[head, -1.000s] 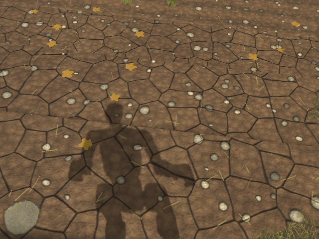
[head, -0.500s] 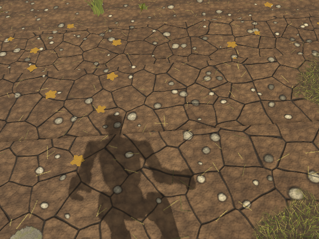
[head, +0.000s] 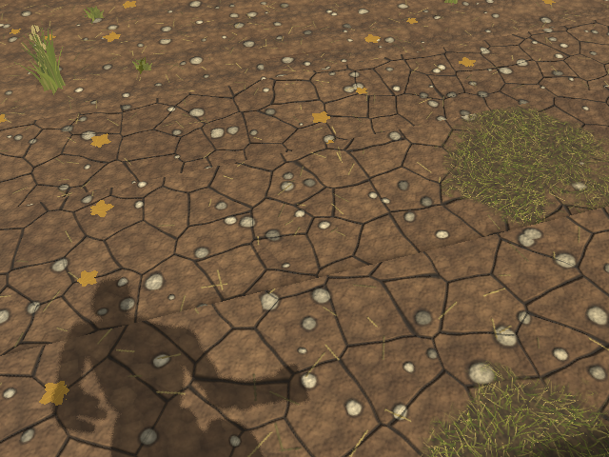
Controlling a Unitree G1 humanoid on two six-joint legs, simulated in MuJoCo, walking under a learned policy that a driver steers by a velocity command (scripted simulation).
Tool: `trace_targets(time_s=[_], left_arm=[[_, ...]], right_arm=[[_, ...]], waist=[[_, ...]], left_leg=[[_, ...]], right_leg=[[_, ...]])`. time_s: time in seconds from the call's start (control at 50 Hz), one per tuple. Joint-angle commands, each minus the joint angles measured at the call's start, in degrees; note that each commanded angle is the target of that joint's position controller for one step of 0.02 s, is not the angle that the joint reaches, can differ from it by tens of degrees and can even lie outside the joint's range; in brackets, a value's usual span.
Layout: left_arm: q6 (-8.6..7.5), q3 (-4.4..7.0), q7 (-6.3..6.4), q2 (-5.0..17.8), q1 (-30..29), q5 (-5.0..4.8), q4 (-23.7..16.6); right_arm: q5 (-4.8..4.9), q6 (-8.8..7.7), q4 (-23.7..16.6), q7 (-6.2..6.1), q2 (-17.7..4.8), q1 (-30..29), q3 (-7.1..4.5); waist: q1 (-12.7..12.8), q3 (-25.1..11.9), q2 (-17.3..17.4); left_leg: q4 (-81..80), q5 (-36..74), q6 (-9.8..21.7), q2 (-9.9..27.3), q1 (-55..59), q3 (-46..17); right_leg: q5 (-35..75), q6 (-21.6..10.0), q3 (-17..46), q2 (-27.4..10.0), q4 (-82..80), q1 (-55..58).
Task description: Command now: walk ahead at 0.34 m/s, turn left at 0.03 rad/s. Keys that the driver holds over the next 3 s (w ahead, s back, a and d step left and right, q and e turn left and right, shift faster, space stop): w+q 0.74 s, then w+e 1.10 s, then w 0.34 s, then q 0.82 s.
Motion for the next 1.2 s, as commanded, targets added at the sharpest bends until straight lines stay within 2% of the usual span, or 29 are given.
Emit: trace_targets(time_s=[0.02, 0.04, 0.06, 0.1, 0.14, 0.28, 0.36, 0.4, 0.42, 0.44, 0.46, 0.48, 0.5, 0.52, 0.6, 0.62, 0.7, 0.74, 0.82, 0.88, 0.9, 0.92, 0.94, 0.96, 0.98, 1.0, 1.04, 1.1, 1.2], left_arm=[[-1.92, 0.70, -0.07, 4.67, -1.27, 0.71, -2.87], [-3.09, 0.39, -0.14, 3.25, -1.05, 0.21, -5.30], [-4.10, 1.64, 0.49, 7.74, -5.17, -1.09, -7.14], [-5.88, 2.35, 0.25, 9.08, -8.13, -1.03, -6.95], [-6.84, 2.49, -0.24, 7.93, -8.95, 0.97, -7.08], [-7.38, 0.90, -3.12, 1.06, -15.19, 0.68, -9.39], [-7.99, 2.78, -3.73, 4.67, -9.64, 0.20, -7.48], [-8.61, 4.42, -3.15, 6.26, 0.56, 0.61, -5.44], [-8.86, 5.51, -2.89, 8.38, 11.69, 0.72, -3.08], [-8.82, 5.51, -2.63, 10.73, 15.25, 0.30, -2.53], [-8.64, 4.29, -2.93, 9.19, 9.96, -0.48, -4.55], [-8.50, 4.78, -3.24, 9.37, 8.19, -1.69, -2.63], [-8.71, 4.38, -3.56, 6.95, 7.41, -1.79, -2.16], [-8.87, 3.48, -3.81, 5.07, 4.44, -1.26, -2.31], [-9.01, 3.66, -2.27, 6.20, 0.32, 0.48, -0.11], [-9.37, 3.31, -1.27, 4.77, 0.69, -0.29, -0.02], [-8.50, 2.16, 0.97, 2.77, 5.77, 0.50, 2.57], [-8.07, 2.42, 0.77, 3.73, 7.14, -0.08, 2.18], [-4.97, 2.08, 0.81, 3.99, 13.26, -1.45, 3.22], [-3.43, 3.01, 0.51, 7.12, 14.97, -1.80, 5.31], [-4.46, 1.85, -0.79, 1.09, 20.39, -0.50, 4.87], [-6.47, 0.86, -1.95, 3.38, 24.15, -2.65, 4.13], [-7.23, 1.39, -2.03, 5.86, 20.02, -4.06, 2.03], [-7.99, 2.01, -1.12, 5.80, 13.17, -5.26, -0.65], [-7.10, 1.85, 0.86, 6.09, 8.88, -4.32, -0.86], [-5.19, 1.66, 1.85, 4.17, 9.13, -2.97, -0.97], [-3.19, 1.53, 1.87, 1.15, 13.16, -0.85, 1.05], [-3.35, 1.51, 0.98, 0.22, 5.69, -0.61, -2.05], [-3.29, 0.51, -1.29, -2.30, -4.17, -0.04, -5.58]], right_arm=[[-0.02, -2.05, -0.61, -0.13, -6.17, 8.02, -1.32], [-0.57, -1.98, 0.18, -0.13, -13.39, 12.09, -2.81], [-1.06, -2.44, 0.02, 0.96, -13.05, 13.72, -2.80], [-0.72, -3.11, -0.71, 0.67, -8.71, 11.17, -1.25], [-0.72, -2.72, -0.74, -0.40, -7.50, 11.59, -0.71], [-0.42, 0.92, 0.34, -3.21, -7.34, 15.58, -0.65], [-0.27, 0.73, -2.57, -2.51, -5.14, 13.02, -0.02], [-0.18, 0.72, -5.11, -2.10, -6.22, 7.66, -0.29], [0.15, 0.20, -6.88, -2.19, -5.30, 3.88, -0.04], [-0.39, -0.01, -6.87, -2.34, 2.36, 10.86, 1.65], [0.69, -0.38, -5.09, -2.36, 2.24, 21.28, 1.90], [2.61, 0.10, -5.56, -2.96, -1.88, 18.29, 0.79], [1.89, 0.77, -6.79, -3.68, -3.99, 10.57, 0.35], [1.08, 1.52, -7.81, -4.03, -4.29, 7.01, 0.21], [-1.21, 2.70, -8.87, -1.76, -1.85, 5.05, 0.59], [0.10, 1.69, -9.18, -0.98, -3.44, 1.50, -0.19], [-1.46, -0.01, -9.75, 2.20, 0.82, -4.63, 0.74], [-0.14, 0.96, -9.98, 3.09, 0.63, -6.21, 0.63], [-0.51, 0.67, -8.85, 3.49, -0.01, -9.22, 1.17], [-2.25, -0.33, 0.56, 1.73, -4.98, 14.36, -1.48], [-4.14, -0.54, 1.74, 1.68, -7.78, 18.41, -1.18], [-2.98, -0.24, 0.62, 1.59, -8.54, 23.58, -1.48], [-1.80, 0.73, 1.80, 1.69, -9.98, 24.97, -2.60], [-2.22, 0.68, 1.61, 0.89, -12.20, 18.81, -3.21], [-3.00, 0.00, -0.31, 0.17, -7.74, 10.44, -1.69], [-3.42, -1.05, 0.02, 0.14, -5.77, 4.71, -0.65], [-2.98, -2.30, 1.62, 0.68, -1.81, 1.11, 0.10], [-2.76, -3.76, 4.36, -0.52, -2.26, 2.98, -0.28], [-1.41, -2.14, 7.20, -2.50, -3.67, 6.91, -0.83]], waist=[[-4.07, -0.42, -1.90], [-3.19, -1.70, 11.90], [-5.44, 2.05, 14.63], [-4.58, 6.29, 6.95], [-4.35, 4.05, 7.14], [-4.91, -0.46, 8.04], [-1.19, -2.65, 5.53], [6.23, -5.19, 6.21], [12.77, -8.77, 3.75], [8.69, -12.33, -9.94], [1.21, -12.20, -18.65], [0.22, -5.87, -14.67], [1.37, -0.28, -4.09], [0.30, 4.02, 0.14], [-2.21, 3.70, -1.20], [-1.68, 5.38, -2.00], [0.98, 0.72, -2.92], [1.74, 1.60, -4.15], [3.39, 6.47, 0.44], [-8.48, -3.96, 4.15], [-6.69, -12.99, 14.73], [-9.86, -23.02, 15.65], [-11.50, -26.07, 13.49], [-7.72, -21.81, 8.42], [-5.06, -15.38, 3.25], [-0.72, -7.69, 3.94], [2.68, -2.21, 4.89], [0.59, -0.46, 4.61], [-3.61, 0.53, 2.46]], left_leg=[[-7.56, -3.46, 5.05, 5.52, 13.93, -9.02], [-15.38, -14.36, 13.30, 15.76, 20.43, -29.95], [-21.93, -22.12, 19.17, 22.18, 20.08, -46.68], [-21.27, -17.58, 16.78, 18.09, 18.35, -37.66], [-20.00, -1.38, 14.18, 13.89, 19.30, -28.35], [-18.07, 20.36, 12.35, 7.09, 7.46, -16.20], [-9.29, 23.79, 11.57, 8.81, 2.72, -18.89], [4.25, 35.83, 9.29, 5.86, -3.98, -18.87], [19.58, 35.56, 6.73, 2.62, -10.06, -17.46], [38.43, -6.99, 4.42, -3.96, -19.52, -15.68], [48.82, -20.63, 3.81, -4.57, -25.90, -14.39], [52.34, -16.32, 3.37, -1.77, -35.33, -11.84], [51.19, -12.70, 4.16, 1.40, -37.24, -11.02], [48.35, -9.88, 4.25, 2.83, -35.17, -10.18], [36.54, 4.55, 2.93, 6.73, -28.23, -7.77], [29.05, 11.87, 3.41, 7.22, -32.11, -10.10], [7.22, 49.81, 3.88, 0.95, -7.11, -0.13], [4.93, 49.87, 4.39, 0.87, -6.45, -0.55], [-8.50, 39.96, 5.03, 4.36, -12.98, -3.55], [-15.30, 45.25, 9.42, 7.65, 16.93, -1.55], [6.60, 69.47, 11.54, 14.07, 42.14, -4.87], [16.82, 72.63, 16.06, 22.07, 51.79, -11.97], [9.39, 54.11, 19.52, 25.21, 50.14, -19.17], [-2.54, 18.53, 20.09, 27.58, 38.33, -25.15], [-11.50, 5.13, 19.16, 27.45, 25.03, -29.56], [-12.64, 14.81, 19.29, 27.02, 10.26, -27.27], [-13.26, 21.42, 16.16, 21.44, -1.57, -16.52], [-15.02, 28.11, 13.18, 18.39, -0.12, -7.91], [-15.42, 30.54, 10.30, 15.97, 10.26, 2.17]], right_leg=[[-8.11, -5.30, 6.31, -8.54, 3.01, -13.52], [-9.38, -1.20, -5.22, -0.61, 19.71, -24.17], [-14.17, 0.09, -5.68, -0.58, 29.68, -35.05], [-4.45, -0.90, -3.87, -5.07, 32.28, -37.63], [2.44, 0.04, -4.82, -6.96, 26.82, -35.63], [16.77, 4.01, -11.10, -1.63, 8.45, -17.51], [17.75, 1.65, -9.80, -1.85, 16.05, -9.96], [15.30, 0.18, -11.31, 0.12, 10.67, 6.46], [16.90, -1.98, -9.06, -2.79, 5.03, 18.00], [12.87, -8.65, 7.22, -16.81, 1.28, 26.16], [23.17, -15.73, 24.84, -26.60, -4.34, 23.04], [13.65, -18.75, 31.78, -30.46, -9.59, 19.56], [7.82, -17.17, 28.67, -28.57, -10.46, 13.13], [12.08, -15.95, 21.69, -27.07, -11.37, 5.23], [16.22, -11.71, 4.05, -22.00, -11.48, -3.97], [9.44, -8.20, -0.90, -19.31, -10.72, -0.87], [1.58, -3.28, -16.44, -12.16, -6.30, -14.01], [-0.57, -1.88, -17.82, -13.27, -1.64, -11.43], [0.43, -2.16, -11.92, -16.61, 11.69, 1.84], [6.82, -0.26, -13.14, -11.26, 49.42, -6.41], [-30.42, 1.90, -9.73, -5.12, 75.44, -29.97], [-28.06, 1.80, 3.22, -4.30, 78.22, -38.80], [-25.13, 2.36, 4.26, -5.15, 76.56, -43.71], [-8.31, 1.09, 3.42, -6.97, 62.83, -46.37], [-0.54, 1.80, -1.98, -9.24, 61.16, -43.08], [5.12, 3.87, -2.42, -10.44, 56.48, -37.32], [5.49, 5.76, -1.28, -13.11, 45.95, -29.35], [12.34, 5.06, -0.78, -13.47, 31.11, -29.90], [19.88, 0.80, -8.10, -9.85, 14.55, -29.28]])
